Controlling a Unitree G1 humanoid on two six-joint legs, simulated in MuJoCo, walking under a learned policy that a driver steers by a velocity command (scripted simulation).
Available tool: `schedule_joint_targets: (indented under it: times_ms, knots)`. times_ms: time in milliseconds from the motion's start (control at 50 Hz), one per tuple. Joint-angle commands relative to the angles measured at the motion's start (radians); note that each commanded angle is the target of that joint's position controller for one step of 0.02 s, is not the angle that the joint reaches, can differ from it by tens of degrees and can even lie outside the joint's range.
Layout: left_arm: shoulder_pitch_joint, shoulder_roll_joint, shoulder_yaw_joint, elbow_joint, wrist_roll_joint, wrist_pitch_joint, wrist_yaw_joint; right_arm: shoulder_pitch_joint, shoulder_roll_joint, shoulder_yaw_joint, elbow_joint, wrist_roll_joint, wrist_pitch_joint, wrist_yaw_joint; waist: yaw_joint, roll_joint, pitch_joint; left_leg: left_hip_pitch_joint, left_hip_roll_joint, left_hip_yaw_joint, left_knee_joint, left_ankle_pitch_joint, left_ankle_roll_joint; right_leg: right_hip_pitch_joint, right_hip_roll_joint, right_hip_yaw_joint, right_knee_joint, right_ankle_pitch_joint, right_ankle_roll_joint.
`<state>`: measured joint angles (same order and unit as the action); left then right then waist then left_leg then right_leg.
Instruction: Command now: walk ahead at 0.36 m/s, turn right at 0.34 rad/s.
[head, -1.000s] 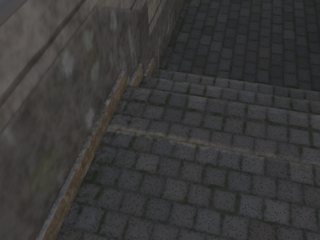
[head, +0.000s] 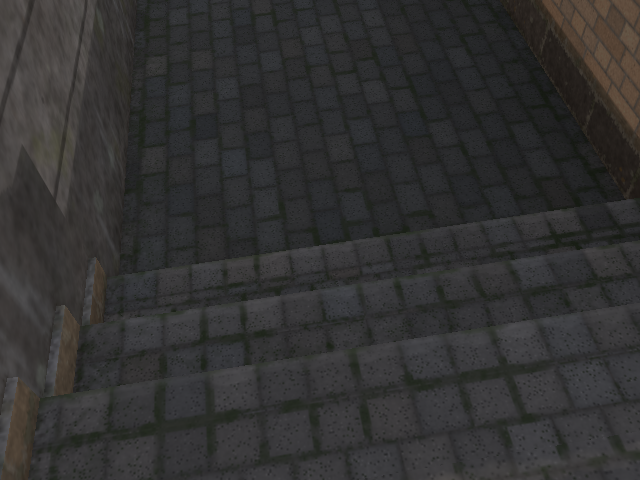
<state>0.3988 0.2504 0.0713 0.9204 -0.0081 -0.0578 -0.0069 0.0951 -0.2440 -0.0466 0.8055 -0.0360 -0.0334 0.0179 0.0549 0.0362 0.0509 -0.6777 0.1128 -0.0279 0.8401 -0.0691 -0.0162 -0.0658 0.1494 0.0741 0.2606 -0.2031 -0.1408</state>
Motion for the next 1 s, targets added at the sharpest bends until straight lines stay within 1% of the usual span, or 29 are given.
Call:
schedule_joint_targets:
  times_ms: [20, 60, 100, 140, 160, 180, 200, 220, 240, 260, 280, 300, 320, 360, 400, 460, 520, 540, 560, 580, 600, 640, 740, 760, 840, 900, 940, 980, 1000]
  knots:
    - [0.071, 0.130, 0.019, -0.020, -0.001, -0.008, 0.013, -0.069, -0.047, 0.006, -0.067, 0.010, -0.014, -0.001, 0.004, -0.106, -0.015, 0.062, -0.071, 0.070, -0.124, 0.095, 0.004, 0.014, -0.231, 0.097, 0.009, 0.767, 0.003]
    - [0.092, 0.109, 0.002, -0.008, 0.007, -0.006, 0.016, -0.106, -0.038, 0.021, -0.065, 0.012, -0.022, -0.016, 0.027, -0.115, -0.038, 0.123, -0.109, 0.090, -0.176, 0.112, 0.015, 0.044, -0.218, 0.075, 0.049, 0.836, 0.016]
    - [0.084, 0.113, -0.007, -0.002, 0.019, -0.002, 0.024, -0.085, -0.057, 0.027, -0.048, 0.012, -0.032, -0.026, 0.018, -0.133, -0.032, 0.194, -0.139, 0.089, -0.246, 0.085, 0.033, 0.057, -0.218, 0.088, 0.096, 0.862, 0.026]
    - [0.042, 0.138, -0.007, -0.007, 0.026, -0.004, 0.038, 0.058, -0.103, 0.017, 0.008, 0.011, -0.044, -0.038, -0.049, -0.152, -0.058, 0.328, -0.161, 0.058, -0.312, 0.048, 0.061, 0.077, -0.238, 0.127, 0.210, 0.939, 0.039]
    - [0.004, 0.153, -0.006, -0.006, 0.025, -0.006, 0.041, 0.159, -0.115, 0.013, 0.045, 0.007, -0.057, -0.044, -0.109, -0.135, -0.072, 0.418, -0.147, 0.047, -0.411, 0.131, 0.076, 0.078, -0.227, 0.123, 0.318, 0.924, 0.047]
    - [-0.012, 0.149, -0.008, -0.025, 0.010, -0.017, 0.037, 0.277, -0.151, 0.006, 0.078, 0.004, -0.076, -0.051, -0.158, -0.071, -0.141, 0.620, -0.046, -0.032, -0.429, 0.475, 0.099, -0.015, -0.192, 0.107, 0.484, 0.737, 0.058]
    - [0.150, 0.065, -0.020, -0.025, -0.020, -0.016, 0.040, 0.324, -0.232, -0.009, 0.074, 0.002, -0.070, -0.048, -0.103, 0.176, -0.310, 0.945, 0.261, -0.301, -0.276, 1.072, 0.260, -0.253, -0.069, 0.041, 0.846, -0.017, 0.112]
    - [0.200, 0.115, -0.009, -0.001, -0.028, -0.002, 0.050, 0.309, -0.154, 0.003, 0.058, 0.039, -0.044, -0.038, -0.099, 0.165, -0.471, 1.006, 0.356, -0.461, -0.289, 1.194, 0.379, -0.345, 0.021, 0.035, 1.014, -0.473, 0.119]
    - [0.139, 0.154, 0.000, 0.014, 0.009, 0.012, 0.050, 0.240, -0.102, 0.019, 0.048, 0.056, -0.039, -0.033, -0.078, 0.030, -0.364, 0.843, 0.293, -0.385, -0.365, 1.000, 0.355, -0.349, -0.019, 0.090, 1.034, -0.392, 0.118]
    - [0.072, 0.133, -0.004, 0.002, 0.027, 0.018, 0.043, 0.144, -0.063, 0.031, 0.036, 0.051, -0.035, -0.039, -0.057, 0.011, -0.234, 0.708, 0.235, -0.304, -0.430, 0.793, 0.322, -0.370, -0.052, 0.076, 0.989, -0.334, 0.122]
    - [0.023, 0.110, -0.011, -0.002, 0.030, 0.029, 0.037, 0.089, -0.024, 0.049, 0.035, 0.043, -0.032, -0.045, -0.040, -0.003, -0.145, 0.580, 0.183, -0.222, -0.490, 0.660, 0.285, -0.353, -0.093, 0.071, 0.902, -0.296, 0.127]
    - [0.008, 0.091, -0.016, -0.001, 0.035, 0.049, 0.031, 0.069, -0.018, 0.057, 0.044, 0.036, -0.031, -0.050, -0.022, 0.024, -0.105, 0.469, 0.138, -0.162, -0.528, 0.574, 0.255, -0.288, -0.111, 0.055, 0.821, -0.257, 0.136]
    - [0.033, 0.071, -0.024, 0.019, 0.042, 0.067, 0.027, 0.079, -0.045, 0.056, 0.059, 0.024, -0.028, -0.050, -0.010, 0.054, -0.099, 0.392, 0.108, -0.121, -0.539, 0.572, 0.241, -0.210, -0.092, 0.021, 0.790, -0.230, 0.143]
    - [0.039, 0.050, -0.033, 0.033, 0.032, 0.087, 0.026, 0.082, -0.072, 0.054, 0.074, 0.020, -0.032, -0.045, 0.007, 0.067, -0.119, 0.361, 0.090, -0.084, -0.551, 0.513, 0.230, -0.152, -0.087, -0.006, 0.667, -0.221, 0.148]
    - [-0.006, 0.043, -0.042, 0.036, 0.027, 0.099, 0.030, 0.085, -0.086, 0.051, 0.083, 0.021, -0.029, -0.041, -0.009, 0.087, -0.124, 0.356, 0.075, -0.085, -0.575, 0.281, 0.214, -0.131, -0.106, -0.038, 0.544, -0.189, 0.138]
    - [-0.073, 0.064, -0.046, 0.036, 0.033, 0.109, 0.029, 0.086, -0.112, 0.041, 0.090, 0.025, -0.001, -0.044, -0.030, 0.110, -0.087, 0.290, 0.062, -0.134, -0.631, -0.249, 0.185, -0.095, -0.112, -0.075, 0.430, -0.151, 0.117]
    - [-0.070, 0.061, -0.055, 0.056, 0.039, 0.097, 0.030, 0.086, -0.109, 0.038, 0.098, 0.029, 0.026, -0.049, -0.012, 0.067, -0.012, 0.184, 0.052, -0.163, -0.644, -0.480, 0.117, -0.010, -0.125, -0.060, 0.243, -0.078, 0.077]
    - [-0.060, 0.060, -0.065, 0.058, 0.048, 0.086, 0.033, 0.111, -0.089, 0.040, 0.105, 0.030, 0.027, -0.046, -0.017, 0.017, 0.002, 0.188, 0.034, -0.154, -0.611, -0.486, 0.079, -0.010, -0.182, 0.028, 0.136, -0.058, 0.063]
    - [-0.094, 0.108, -0.061, 0.052, 0.041, 0.075, 0.037, 0.150, -0.067, 0.040, 0.106, 0.041, 0.030, -0.040, -0.066, -0.088, 0.031, 0.223, -0.038, -0.089, -0.560, -0.406, 0.045, -0.119, -0.264, 0.151, 0.059, -0.143, 0.031]
    - [-0.116, 0.073, -0.071, 0.072, 0.021, 0.065, 0.039, 0.136, -0.057, 0.042, 0.113, 0.049, 0.037, -0.032, -0.083, -0.150, 0.025, 0.421, -0.079, -0.030, -0.493, -0.243, 0.032, -0.306, -0.306, 0.193, -0.030, -0.278, 0.020]
    - [-0.147, 0.058, -0.077, 0.074, 0.014, 0.054, 0.041, 0.142, -0.044, 0.043, 0.128, 0.046, 0.042, -0.025, -0.104, -0.138, 0.034, 0.535, -0.079, -0.028, -0.469, -0.143, 0.027, -0.373, -0.301, 0.197, -0.074, -0.318, 0.043]
    - [-0.180, 0.082, -0.068, 0.071, 0.015, 0.042, 0.044, 0.173, -0.040, 0.047, 0.159, 0.035, 0.038, -0.018, -0.118, -0.141, 0.011, 0.596, -0.059, -0.035, -0.475, -0.077, 0.026, -0.351, -0.263, 0.156, -0.074, -0.265, 0.072]
    - [-0.129, 0.111, -0.040, 0.080, 0.017, 0.049, 0.060, 0.118, -0.071, 0.041, 0.153, 0.033, 0.030, -0.018, -0.073, -0.077, 0.019, 0.415, -0.073, -0.047, -0.442, -0.109, 0.040, -0.187, -0.254, 0.091, 0.000, -0.122, 0.040]
    - [-0.095, 0.113, -0.033, 0.084, 0.022, 0.055, 0.068, 0.131, -0.093, 0.032, 0.150, 0.018, 0.035, -0.015, -0.063, -0.076, 0.011, 0.375, -0.087, -0.045, -0.412, -0.108, 0.053, -0.166, -0.268, 0.089, 0.003, -0.107, 0.028]
    - [-0.101, 0.136, 0.002, 0.057, 0.024, 0.071, 0.084, 0.160, -0.063, 0.022, 0.126, 0.012, 0.050, -0.024, -0.060, -0.125, 0.014, 0.282, -0.130, 0.003, -0.159, -0.237, 0.077, -0.186, -0.371, 0.103, 0.036, -0.031, -0.055]
    - [-0.142, 0.128, 0.006, 0.023, 0.035, 0.065, 0.087, 0.175, -0.062, 0.007, 0.107, 0.003, 0.055, -0.035, -0.063, -0.113, 0.002, 0.218, -0.105, 0.028, 0.014, -0.413, 0.091, -0.156, -0.468, 0.121, 0.108, 0.274, -0.126]
    - [-0.154, 0.138, 0.010, 0.011, 0.037, 0.061, 0.084, 0.173, -0.047, 0.005, 0.088, 0.010, 0.054, -0.037, -0.058, -0.105, -0.016, 0.213, -0.089, 0.045, -0.036, -0.423, 0.087, -0.099, -0.470, 0.083, 0.158, 0.413, -0.105]
    - [-0.180, 0.155, 0.017, 0.000, 0.037, 0.067, 0.079, 0.205, -0.036, 0.003, 0.080, 0.022, 0.046, -0.039, -0.073, -0.129, -0.049, 0.313, -0.117, 0.079, -0.179, -0.317, 0.089, -0.101, -0.421, 0.006, 0.233, 0.425, -0.042]
    - [-0.181, 0.159, 0.021, 0.000, 0.037, 0.072, 0.076, 0.222, -0.047, -0.002, 0.078, 0.023, 0.039, -0.039, -0.085, -0.107, -0.056, 0.384, -0.129, 0.066, -0.302, -0.185, 0.096, -0.132, -0.386, -0.043, 0.302, 0.356, 0.006]
